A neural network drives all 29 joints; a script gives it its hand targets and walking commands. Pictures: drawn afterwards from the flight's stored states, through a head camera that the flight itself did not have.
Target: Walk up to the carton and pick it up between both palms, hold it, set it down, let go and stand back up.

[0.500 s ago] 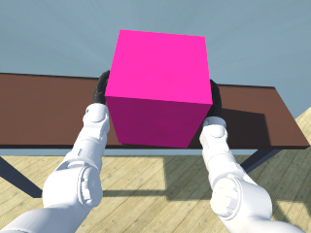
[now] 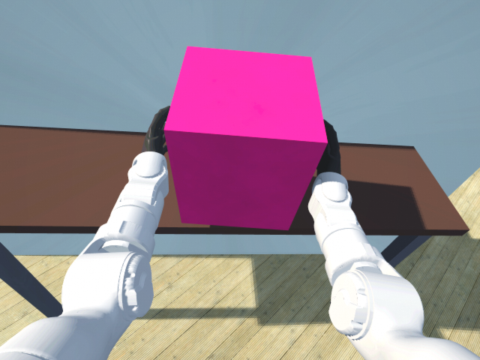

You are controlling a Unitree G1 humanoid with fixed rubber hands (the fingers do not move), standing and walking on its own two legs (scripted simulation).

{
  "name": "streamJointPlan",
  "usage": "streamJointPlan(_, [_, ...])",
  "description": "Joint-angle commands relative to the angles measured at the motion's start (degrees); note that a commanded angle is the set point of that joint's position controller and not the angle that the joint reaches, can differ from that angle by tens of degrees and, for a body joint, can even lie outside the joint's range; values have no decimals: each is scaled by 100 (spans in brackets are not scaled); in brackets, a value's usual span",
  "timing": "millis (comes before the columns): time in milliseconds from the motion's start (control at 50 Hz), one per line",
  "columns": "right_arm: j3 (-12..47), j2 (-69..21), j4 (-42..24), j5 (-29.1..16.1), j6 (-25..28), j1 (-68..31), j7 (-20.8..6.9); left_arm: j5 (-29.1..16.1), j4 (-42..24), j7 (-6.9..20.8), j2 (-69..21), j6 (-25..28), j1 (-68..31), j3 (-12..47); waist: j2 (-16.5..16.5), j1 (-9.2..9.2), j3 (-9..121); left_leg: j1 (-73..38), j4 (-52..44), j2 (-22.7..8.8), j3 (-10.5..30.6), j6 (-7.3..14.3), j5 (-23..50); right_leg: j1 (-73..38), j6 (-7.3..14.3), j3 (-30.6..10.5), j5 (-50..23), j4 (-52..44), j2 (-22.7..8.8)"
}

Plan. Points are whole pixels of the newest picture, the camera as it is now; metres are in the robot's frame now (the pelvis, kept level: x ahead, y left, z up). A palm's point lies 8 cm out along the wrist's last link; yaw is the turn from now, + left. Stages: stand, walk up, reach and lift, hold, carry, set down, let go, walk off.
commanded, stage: reach and lift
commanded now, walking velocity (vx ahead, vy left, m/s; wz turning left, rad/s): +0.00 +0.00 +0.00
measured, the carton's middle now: (241, 145) +0.45 +0.04 +0.12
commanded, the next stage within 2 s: hold in 1.82 s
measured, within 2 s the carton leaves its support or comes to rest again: neither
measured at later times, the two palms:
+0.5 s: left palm (159, 135) +0.39 +0.17 +0.17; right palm (351, 158) +0.38 -0.13 +0.18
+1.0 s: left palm (157, 139) +0.39 +0.17 +0.16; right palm (347, 156) +0.39 -0.13 +0.18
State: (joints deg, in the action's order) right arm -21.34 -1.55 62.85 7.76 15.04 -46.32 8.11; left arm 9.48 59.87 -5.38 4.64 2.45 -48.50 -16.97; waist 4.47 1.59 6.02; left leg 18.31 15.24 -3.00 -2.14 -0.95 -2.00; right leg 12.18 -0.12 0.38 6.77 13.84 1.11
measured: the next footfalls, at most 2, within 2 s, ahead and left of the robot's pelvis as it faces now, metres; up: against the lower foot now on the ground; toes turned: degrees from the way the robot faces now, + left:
none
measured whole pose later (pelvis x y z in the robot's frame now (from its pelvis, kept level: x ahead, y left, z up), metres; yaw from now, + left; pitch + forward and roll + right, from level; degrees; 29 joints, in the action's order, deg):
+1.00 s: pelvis +0.01 +0.00 +0.00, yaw +2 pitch -5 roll -1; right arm -2.9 1.9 38.5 -11.3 -13.1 -42.7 11.0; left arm 16.9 18.7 -1.8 0.8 -33.9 -37.8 -16.4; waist 4.9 -5.2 -1.3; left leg 7.3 18.1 -1.8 -0.5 -0.6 -5.4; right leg -0.3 -0.5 2.1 10.2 15.3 0.0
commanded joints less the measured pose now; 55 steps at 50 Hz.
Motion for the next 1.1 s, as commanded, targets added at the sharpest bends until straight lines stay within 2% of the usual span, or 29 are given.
streamJointPlan(0, [1896,-3034,-1139,-11,-22,-4550,-822,-120,-1583,865,-4046,200,-4446,2037,-819,-168,3620,-2526,375,254,-281,-273,1290,-549,-202,277,-1261,-27,99])
streamJointPlan(20, [2070,-3080,-1323,-95,-88,-4540,-808,-110,-1690,865,-4117,79,-4341,2066,-802,-59,3752,-2622,410,240,-248,-262,1514,-630,-195,221,-1516,-1,106])
streamJointPlan(40, [2163,-3033,-1338,-329,-198,-4437,-791,-161,-1840,867,-4082,-72,-4326,2189,-699,-179,3541,-2691,422,258,-247,-288,1647,-661,-225,301,-1650,-20,147])
streamJointPlan(160, [2031,-2815,-1535,-675,-959,-4488,-645,-48,-2315,1052,-4347,-1147,-3738,2326,-929,-372,2347,-2925,271,307,-181,-285,995,-499,-119,366,-423,-320,160])
streamJointPlan(180, [1995,-2705,-1470,-701,-1072,-4501,-653,53,-2229,1081,-4210,-1322,-3751,2152,-1000,-489,2064,-2877,205,302,-209,-314,718,-400,-59,230,-221,-419,146])
streamJointPlan(220, [1980,-2740,-1739,-792,-1278,-4468,-675,174,-2249,1139,-4010,-1578,-3550,1863,-669,-386,1844,-2782,163,301,-186,-189,446,-564,-113,285,-127,-382,80])
streamJointPlan(240, [2030,-2760,-1882,-858,-1381,-4616,-681,129,-2577,1162,-4066,-1678,-3762,1936,-831,-456,1898,-2790,176,317,-193,-247,563,-612,-138,299,-192,-327,92])
streamJointPlan(280, [2251,-3018,-2285,-977,-1397,-4724,-696,-52,-3042,1149,-4255,-1686,-4051,2249,-848,-455,2450,-3050,269,356,-168,-229,870,-576,-172,378,-511,-246,138])
streamJointPlan(300, [2538,-3165,-2474,-1116,-1408,-4784,-699,-106,-3258,1118,-4172,-1707,-4240,2206,-674,-426,2566,-2966,352,367,-151,-171,826,-715,-93,375,-448,-240,162])
streamJointPlan(320, [2613,-3115,-2618,-1202,-1448,-4973,-701,-106,-3300,1070,-4322,-1770,-4240,2317,-857,-495,2541,-3011,368,370,-156,-198,852,-564,-140,340,-540,-190,134])
streamJointPlan(340, [2683,-3200,-2635,-1257,-1551,-4871,-695,2,-3215,1080,-4125,-1839,-4183,2175,-741,-508,2528,-2949,353,361,-67,-143,723,-793,-176,395,-509,-167,122])
streamJointPlan(380, [2882,-3057,-2711,-1465,-1715,-4671,-671,116,-3334,1096,-4087,-2039,-3818,2123,-828,-356,2214,-2892,321,414,-105,-138,664,-717,-177,312,-579,-224,132])
streamJointPlan(400, [2897,-3018,-2728,-1490,-1777,-4668,-637,106,-3540,1103,-4085,-2117,-3854,2242,-802,-557,2102,-2988,297,404,-70,-116,551,-682,-206,344,-403,-225,134])
streamJointPlan(440, [2941,-3048,-2797,-1642,-1906,-4691,-580,114,-3582,1154,-3980,-2342,-3683,2203,-765,-518,2123,-2899,291,447,-51,-59,496,-682,-227,316,-482,-186,118])
streamJointPlan(500, [2880,-2895,-2799,-1634,-2053,-4592,-544,150,-3529,1211,-3931,-2493,-3634,2132,-700,-657,1773,-2886,199,421,-87,-43,33,-492,-258,316,6,-262,97])
streamJointPlan(540, [2817,-2784,-2783,-1591,-2129,-4678,-585,189,-3528,1223,-3995,-2593,-3760,2081,-806,-577,1554,-2815,72,357,-79,-79,-225,-349,-172,379,555,-323,179])
streamJointPlan(600, [2716,-2851,-2921,-1645,-2163,-4805,-645,76,-3754,1142,-4083,-2698,-3927,2161,-762,-714,1660,-2932,49,321,-89,-41,-278,-182,-210,416,586,-288,136])
streamJointPlan(620, [2767,-2721,-2992,-1663,-2142,-4955,-688,140,-3656,1122,-3985,-2744,-3873,2091,-745,-569,1712,-2974,24,342,-160,-6,-384,-246,-162,362,644,-333,197])
streamJointPlan(680, [2902,-2859,-3127,-1698,-2160,-4885,-684,96,-3960,1087,-3976,-2783,-3851,2165,-627,-606,1916,-3057,74,316,-61,17,-54,-380,-153,384,371,-288,205])
streamJointPlan(700, [2943,-2813,-3159,-1757,-2229,-4842,-666,186,-3869,1083,-3980,-2863,-3699,2102,-662,-505,1814,-2972,73,350,-56,34,35,-409,-226,377,168,-309,182])
streamJointPlan(740, [2995,-2828,-3111,-1737,-2240,-4540,-621,136,-4118,1077,-3916,-2895,-3682,2248,-681,-666,1954,-3159,171,354,-50,3,329,-479,-168,386,-25,-237,222])
streamJointPlan(760, [3048,-2784,-3109,-1801,-2258,-4472,-599,73,-4276,1073,-3995,-2913,-3647,2278,-661,-632,2124,-3244,217,357,-46,-45,560,-486,-145,369,-147,-245,272])
streamJointPlan(780, [3182,-2816,-3183,-1878,-2268,-4350,-590,84,-4436,1072,-3978,-2941,-3432,2422,-846,-632,2231,-3394,312,400,-110,-118,862,-587,-135,344,-365,-220,272])
streamJointPlan(800, [3345,-2824,-3419,-1985,-2309,-4465,-509,98,-4419,1099,-4020,-2988,-3247,2448,-704,-562,2199,-3335,374,391,-36,-42,973,-683,-220,375,-645,-196,250])
streamJointPlan(860, [3613,-2895,-3842,-2142,-2401,-4448,-372,2,-4651,1166,-3982,-3104,-3100,2533,-663,-660,2085,-3217,418,488,4,-30,1030,-768,-317,327,-981,-85,215])
streamJointPlan(920, [3713,-3012,-3843,-2158,-2545,-4056,-284,-15,-5120,1240,-3879,-3150,-3279,2674,-789,-815,2031,-3102,369,479,17,-15,732,-845,-268,300,-715,-99,192])
streamJointPlan(1000, [4125,-3066,-4592,-2437,-2623,-4206,-230,-338,-5659,1178,-3957,-3205,-3217,3057,-844,-827,2516,-3407,654,511,144,-97,1461,-840,-224,381,-1288,-6,256])
streamJointPlan(1020, [4173,-2990,-4853,-2535,-2670,-4224,-203,-297,-5849,1167,-3998,-3241,-3168,3198,-988,-781,2657,-3339,672,533,199,-164,1626,-937,-281,381,-1531,43,291])
streamJointPlan(1080, [4341,-2956,-5022,-2638,-2813,-3949,-155,-370,-6039,1164,-3925,-3343,-3004,3290,-887,-847,2494,-3388,715,575,206,-175,1696,-926,-371,309,-1710,44,257])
